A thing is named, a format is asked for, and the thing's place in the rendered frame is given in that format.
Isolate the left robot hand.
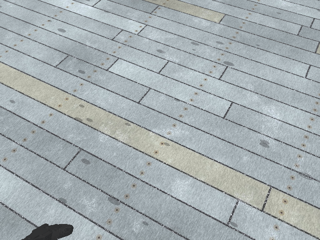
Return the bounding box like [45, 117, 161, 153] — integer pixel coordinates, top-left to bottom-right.
[21, 223, 74, 240]

